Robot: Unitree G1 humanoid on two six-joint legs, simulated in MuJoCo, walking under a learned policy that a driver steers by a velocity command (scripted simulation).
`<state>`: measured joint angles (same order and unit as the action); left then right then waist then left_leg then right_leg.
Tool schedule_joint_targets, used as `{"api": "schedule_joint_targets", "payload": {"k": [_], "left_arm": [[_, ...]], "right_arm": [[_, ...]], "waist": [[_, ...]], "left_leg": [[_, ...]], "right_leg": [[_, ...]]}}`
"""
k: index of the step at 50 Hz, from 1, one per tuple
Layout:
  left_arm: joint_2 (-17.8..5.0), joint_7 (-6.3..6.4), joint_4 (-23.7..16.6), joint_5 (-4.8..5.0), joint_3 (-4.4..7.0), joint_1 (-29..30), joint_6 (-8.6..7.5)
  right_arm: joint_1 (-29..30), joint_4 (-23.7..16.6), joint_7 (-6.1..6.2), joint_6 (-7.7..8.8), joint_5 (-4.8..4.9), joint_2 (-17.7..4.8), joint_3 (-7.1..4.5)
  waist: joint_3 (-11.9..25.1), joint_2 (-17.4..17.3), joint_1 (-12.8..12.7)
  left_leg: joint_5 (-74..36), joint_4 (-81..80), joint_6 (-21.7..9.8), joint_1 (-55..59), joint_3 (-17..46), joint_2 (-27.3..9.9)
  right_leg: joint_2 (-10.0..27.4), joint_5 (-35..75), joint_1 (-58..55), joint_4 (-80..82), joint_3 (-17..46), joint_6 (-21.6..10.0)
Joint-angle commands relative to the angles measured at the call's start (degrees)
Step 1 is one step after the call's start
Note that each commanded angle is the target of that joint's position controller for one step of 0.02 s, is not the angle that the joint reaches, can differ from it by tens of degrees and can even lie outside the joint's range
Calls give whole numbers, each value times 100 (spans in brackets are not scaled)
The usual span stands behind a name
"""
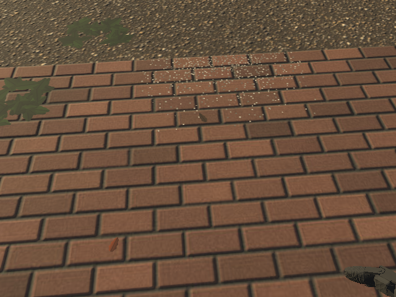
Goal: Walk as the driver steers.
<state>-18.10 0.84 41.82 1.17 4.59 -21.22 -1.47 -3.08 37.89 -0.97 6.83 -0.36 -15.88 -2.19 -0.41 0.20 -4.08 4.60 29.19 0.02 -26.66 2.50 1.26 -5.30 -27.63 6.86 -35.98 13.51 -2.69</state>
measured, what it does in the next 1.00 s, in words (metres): walks ahead, turning left: right foot, then left foot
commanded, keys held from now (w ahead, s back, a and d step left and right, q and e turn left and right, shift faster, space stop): w+e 0.04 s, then q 0.96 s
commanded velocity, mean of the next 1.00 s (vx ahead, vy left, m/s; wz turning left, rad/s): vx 0.14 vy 0.00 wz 0.27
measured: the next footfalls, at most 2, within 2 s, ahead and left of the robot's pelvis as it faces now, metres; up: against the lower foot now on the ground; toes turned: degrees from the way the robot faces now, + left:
right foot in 0.38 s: +0.28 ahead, -0.11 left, +0.00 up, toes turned +4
left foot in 0.78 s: +0.20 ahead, +0.14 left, +0.00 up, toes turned +17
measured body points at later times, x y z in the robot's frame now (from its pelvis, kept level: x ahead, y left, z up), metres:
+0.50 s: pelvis +0.17 -0.01 +0.01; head +0.20 -0.02 +0.46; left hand +0.36 +0.25 -0.06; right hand +0.26 -0.29 -0.11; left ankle +0.11 +0.12 -0.66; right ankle +0.24 -0.11 -0.72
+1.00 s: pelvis +0.18 +0.04 +0.02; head +0.20 +0.09 +0.47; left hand +0.21 +0.37 -0.10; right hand +0.41 -0.17 -0.06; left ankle +0.17 +0.13 -0.72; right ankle +0.24 -0.11 -0.64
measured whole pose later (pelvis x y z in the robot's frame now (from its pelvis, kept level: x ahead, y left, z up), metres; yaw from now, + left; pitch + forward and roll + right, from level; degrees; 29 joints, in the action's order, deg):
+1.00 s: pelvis +0.18 +0.04 +0.02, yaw +22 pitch +2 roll -3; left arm -18.5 2.7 43.3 -0.2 5.6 -6.6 1.2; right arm -11.8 37.1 1.5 -1.5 0.1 -17.0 -3.3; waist -2.5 1.5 0.5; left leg 11.3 26.5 -3.3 -17.1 4.7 2.2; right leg -0.6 -20.5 31.8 -60.8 2.6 4.3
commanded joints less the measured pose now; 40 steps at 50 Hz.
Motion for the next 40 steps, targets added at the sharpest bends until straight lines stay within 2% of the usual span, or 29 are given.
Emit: {"api": "schedule_joint_targets", "payload": {"k": [1,2,3,4,5,7,8,10,11,13,15,16,18,19,20,21,22,23,24,25,27,31,35,37,38,39,40], "left_arm": [[-168,-11,-652,107,-98,-540,-154],[-695,-3,-547,139,35,-187,-129],[-755,6,-609,52,59,340,-101],[-634,19,-663,-38,47,592,-103],[-537,15,-691,-83,54,642,-105],[-278,-4,-635,-118,-8,456,-83],[-147,0,-629,-151,-58,491,-84],[31,-1,-650,-205,-151,692,-98],[46,-12,-639,-191,-173,808,-104],[-76,-33,-652,-142,-147,1094,-97],[-198,-30,-733,-124,-108,1371,-77],[-244,-26,-762,-125,-85,1436,-78],[-335,-12,-714,-153,-15,1258,-113],[-540,28,-721,-217,51,1143,-133],[-937,111,-787,-326,136,885,-99],[-963,115,-746,-313,165,751,24],[-697,94,-716,-247,121,679,71],[-495,84,-727,-218,56,895,69],[-381,78,-752,-202,14,1251,64],[-341,66,-766,-179,-1,1530,58],[-406,70,-688,-253,28,1733,56],[-511,134,-551,-222,93,1767,84],[-773,113,-396,-123,184,1652,138],[-811,109,-328,-6,200,1743,159],[-684,102,-219,21,180,1555,166],[-437,72,-117,-79,129,1267,179],[-190,45,-370,-360,29,1328,191]], "right_arm": [[-1959,96,16,1,-26,-1522,-526],[-1638,-18,26,-21,35,-1008,-397],[-1384,-16,37,-63,-2,-799,-320],[-1157,25,17,-84,-66,-663,-253],[-1011,74,1,-81,-90,-552,-202],[-907,203,-34,-52,-54,-459,-153],[-870,265,-34,-49,-24,-499,-152],[-796,356,7,-119,47,-756,-217],[-829,402,37,-180,77,-890,-259],[-1024,506,87,-296,135,-1042,-308],[-1131,550,120,-388,184,-1116,-335],[-1126,551,140,-425,207,-1111,-339],[-984,508,188,-487,249,-1015,-317],[-1072,486,197,-482,210,-811,-263],[-1195,358,180,-448,50,-432,-149],[-1813,375,185,-454,88,-273,-85],[-1717,428,205,-529,146,-767,-220],[-1514,417,235,-628,172,-971,-324],[-1516,475,286,-760,172,-948,-361],[-1520,467,327,-882,145,-940,-387],[-1480,363,337,-996,129,-703,-348],[-1089,61,217,-989,110,-468,-254],[-963,-134,60,-1001,117,-659,-297],[-1190,-87,7,-1014,105,-674,-340],[-1327,-36,22,-1013,74,-768,-394],[-1427,-64,89,-1003,58,-1140,-506],[-1322,-304,191,-986,33,-1763,-602]], "waist": [[1868,-2021,700],[1087,-1168,828],[475,-691,857],[120,-427,736],[-12,-492,568],[147,-669,316],[219,-675,281],[457,-675,284],[566,-698,337],[642,-711,463],[567,-722,533],[524,-732,515],[482,-687,296],[587,-501,277],[1036,427,317],[1470,1540,413],[1371,1194,227],[1018,889,277],[795,728,406],[607,761,493],[399,837,590],[553,864,465],[657,883,414],[609,792,611],[581,593,633],[455,-393,545],[298,-2110,378]], "left_leg": [[2559,-1146,-1499,4615,4564,-2644],[3257,-1343,-1287,3998,4024,-2424],[2280,-1343,-1117,3210,3099,-2125],[877,-1339,-1104,2516,2379,-1842],[-533,-1314,-1118,2106,1865,-1633],[-2541,-1254,-1180,1773,1155,-1373],[-3213,-1242,-1244,1723,936,-1304],[-3736,-1178,-1281,1664,661,-1200],[-3705,-1167,-1250,1618,571,-1146],[-3235,-1101,-1180,1680,606,-1125],[-2647,-963,-1122,1715,819,-1154],[-2290,-864,-1071,1705,962,-1154],[-1369,-525,-820,1478,1166,-986],[-720,-148,-565,1177,1124,-731],[979,968,-244,415,736,-239],[3579,2113,54,-520,159,201],[3597,3125,246,-827,172,-3],[3226,3638,322,-1045,187,-137],[2879,3781,413,-1016,201,-249],[2590,3800,500,-888,215,-335],[2153,3592,590,-462,-24,-325],[1705,2356,509,42,-218,-452],[1516,1425,254,542,-442,-408],[921,480,3,1097,-643,-260],[553,24,-174,1525,-582,-136],[-662,-608,-490,2076,339,-664],[-2478,-779,-1443,2544,2382,-2122]], "right_leg": [[103,-729,3562,-3431,-357,119],[441,-208,3915,-3929,-243,176],[555,231,3794,-3921,-437,222],[638,469,3536,-3698,-484,262],[721,525,3265,-3428,-503,297],[801,431,2704,-2757,-783,393],[776,506,2560,-2290,-926,461],[722,962,2106,-1308,-1083,551],[642,1334,1828,-897,-1138,574],[481,1893,1553,-335,-1150,595],[397,2051,1453,65,-1091,538],[376,2096,1355,313,-1057,478],[401,2759,681,1195,-1049,282],[818,3460,87,1407,-795,71],[1972,5396,-914,1091,52,-387],[3040,5873,-1498,1095,1031,-1309],[3014,4937,-1192,1374,1233,-1527],[2685,4230,-887,1478,824,-1339],[2424,3743,-482,1597,402,-1144],[2317,3458,-70,1725,111,-1057],[2058,3366,558,1927,-480,-1017],[2107,3507,499,1888,-1006,-1067],[2373,3426,286,1679,-1063,-993],[2295,2979,448,1306,-1267,-689],[2097,2403,707,912,-1480,-378],[1639,1411,1430,-162,-2028,152],[741,-1010,3023,-1894,-2257,759]]}}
